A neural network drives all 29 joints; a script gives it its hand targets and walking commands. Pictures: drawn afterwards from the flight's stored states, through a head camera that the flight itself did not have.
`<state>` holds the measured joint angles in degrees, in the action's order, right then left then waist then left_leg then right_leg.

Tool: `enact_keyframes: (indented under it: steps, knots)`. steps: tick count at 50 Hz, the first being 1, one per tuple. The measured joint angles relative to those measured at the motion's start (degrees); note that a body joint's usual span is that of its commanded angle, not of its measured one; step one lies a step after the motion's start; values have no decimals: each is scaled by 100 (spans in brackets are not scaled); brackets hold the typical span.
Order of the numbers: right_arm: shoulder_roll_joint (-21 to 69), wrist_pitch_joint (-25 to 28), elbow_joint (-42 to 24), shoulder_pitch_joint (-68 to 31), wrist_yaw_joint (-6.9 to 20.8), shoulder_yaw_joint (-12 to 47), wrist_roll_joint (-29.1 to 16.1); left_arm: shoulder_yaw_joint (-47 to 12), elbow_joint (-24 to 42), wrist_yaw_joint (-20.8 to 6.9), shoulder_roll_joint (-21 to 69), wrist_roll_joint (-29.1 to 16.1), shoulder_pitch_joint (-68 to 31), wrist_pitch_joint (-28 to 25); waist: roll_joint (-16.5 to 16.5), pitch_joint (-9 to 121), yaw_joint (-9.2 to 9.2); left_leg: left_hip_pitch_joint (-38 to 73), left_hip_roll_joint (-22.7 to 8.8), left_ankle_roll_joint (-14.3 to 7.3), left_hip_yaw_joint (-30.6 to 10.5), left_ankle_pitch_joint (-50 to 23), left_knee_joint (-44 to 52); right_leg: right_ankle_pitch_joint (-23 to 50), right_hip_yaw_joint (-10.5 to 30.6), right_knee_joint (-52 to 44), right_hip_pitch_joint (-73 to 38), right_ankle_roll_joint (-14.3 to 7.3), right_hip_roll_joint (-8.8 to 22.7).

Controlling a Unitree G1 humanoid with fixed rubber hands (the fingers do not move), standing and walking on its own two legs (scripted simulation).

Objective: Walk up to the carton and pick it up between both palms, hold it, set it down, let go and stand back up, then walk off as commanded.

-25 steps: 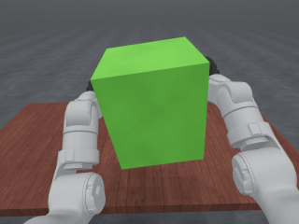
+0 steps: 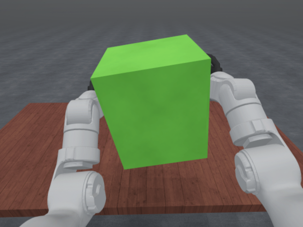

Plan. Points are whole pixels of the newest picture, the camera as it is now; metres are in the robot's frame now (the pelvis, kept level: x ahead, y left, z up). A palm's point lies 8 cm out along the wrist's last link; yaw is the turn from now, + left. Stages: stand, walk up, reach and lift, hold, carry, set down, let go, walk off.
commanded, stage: hold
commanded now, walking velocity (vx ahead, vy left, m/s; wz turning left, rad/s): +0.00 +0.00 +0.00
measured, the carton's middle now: (155, 101) +0.37 -0.01 +0.25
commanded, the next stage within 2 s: none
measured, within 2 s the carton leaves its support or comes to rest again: neither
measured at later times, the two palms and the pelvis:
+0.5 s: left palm (93, 98) +0.38 +0.15 +0.26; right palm (211, 83) +0.38 -0.15 +0.29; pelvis +0.00 +0.01 +0.00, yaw +0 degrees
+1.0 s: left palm (96, 97) +0.38 +0.14 +0.26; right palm (214, 82) +0.38 -0.16 +0.29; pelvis +0.01 +0.00 +0.00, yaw +0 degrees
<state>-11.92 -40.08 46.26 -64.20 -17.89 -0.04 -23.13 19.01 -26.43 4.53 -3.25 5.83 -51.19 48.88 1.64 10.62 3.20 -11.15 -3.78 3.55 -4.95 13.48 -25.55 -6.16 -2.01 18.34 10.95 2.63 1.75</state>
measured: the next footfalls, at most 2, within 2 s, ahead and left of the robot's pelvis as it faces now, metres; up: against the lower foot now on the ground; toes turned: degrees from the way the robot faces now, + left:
none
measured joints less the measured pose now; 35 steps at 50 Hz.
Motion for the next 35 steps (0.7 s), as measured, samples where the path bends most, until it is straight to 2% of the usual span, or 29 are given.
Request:
enact_keyframes:
  steps: [9,19,28,35]
  knots:
    - [-84,41,-276,161,-12,215,-167,-122,251,80,-1,-56,127,3,53,4,4,-17,-4,-16,30,58,-61,-2,34,-25,-8,23,-7]
    - [-2,-5,-277,236,-23,51,-115,-40,277,72,59,-4,168,76,53,14,-12,54,17,-33,44,59,-16,7,47,-89,-87,40,14]
    - [-32,-32,-429,291,-31,97,-142,-99,402,68,66,7,228,74,38,-61,50,86,36,-42,8,47,-8,26,14,-134,-155,48,31]
    - [-22,16,-251,161,11,-9,-101,-45,293,88,73,42,103,62,25,-7,36,25,18,-27,32,56,-30,9,43,-76,-61,31,12]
